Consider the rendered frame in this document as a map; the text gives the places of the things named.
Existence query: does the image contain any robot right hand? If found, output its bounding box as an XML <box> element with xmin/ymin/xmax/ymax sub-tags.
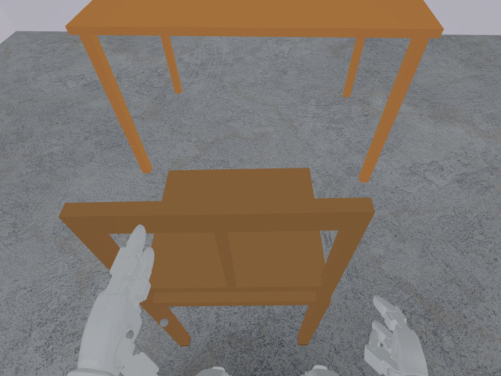
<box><xmin>364</xmin><ymin>295</ymin><xmax>428</xmax><ymax>376</ymax></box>

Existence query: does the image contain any robot left hand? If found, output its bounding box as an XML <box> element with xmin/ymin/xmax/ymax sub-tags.
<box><xmin>77</xmin><ymin>224</ymin><xmax>159</xmax><ymax>376</ymax></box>

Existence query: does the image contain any chair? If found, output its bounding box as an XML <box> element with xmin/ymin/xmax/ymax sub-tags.
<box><xmin>59</xmin><ymin>168</ymin><xmax>375</xmax><ymax>346</ymax></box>

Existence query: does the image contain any table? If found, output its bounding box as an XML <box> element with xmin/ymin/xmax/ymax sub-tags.
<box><xmin>65</xmin><ymin>0</ymin><xmax>444</xmax><ymax>183</ymax></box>

